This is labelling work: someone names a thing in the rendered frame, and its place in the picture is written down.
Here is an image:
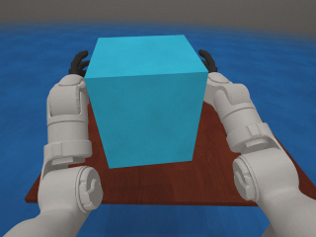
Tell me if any table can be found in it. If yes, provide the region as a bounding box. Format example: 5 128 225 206
24 97 316 237

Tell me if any left robot hand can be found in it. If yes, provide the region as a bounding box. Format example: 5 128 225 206
68 50 91 78

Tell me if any robot right upper arm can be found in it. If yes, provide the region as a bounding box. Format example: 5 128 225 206
232 147 316 237

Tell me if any right robot forearm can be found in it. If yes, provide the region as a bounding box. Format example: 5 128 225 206
203 72 299 186

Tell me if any left robot forearm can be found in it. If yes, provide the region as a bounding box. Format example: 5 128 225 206
38 74 93 208

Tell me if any right robot hand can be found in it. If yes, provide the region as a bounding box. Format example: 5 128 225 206
198 49 217 74

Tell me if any robot left upper arm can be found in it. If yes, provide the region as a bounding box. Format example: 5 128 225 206
3 166 104 237

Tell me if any carton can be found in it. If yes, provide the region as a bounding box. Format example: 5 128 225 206
84 35 208 169

